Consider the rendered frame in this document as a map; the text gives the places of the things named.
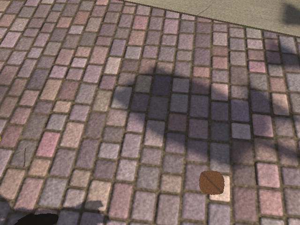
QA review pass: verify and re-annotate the left robot hand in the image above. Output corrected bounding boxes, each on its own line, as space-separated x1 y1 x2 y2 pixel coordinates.
14 213 59 225

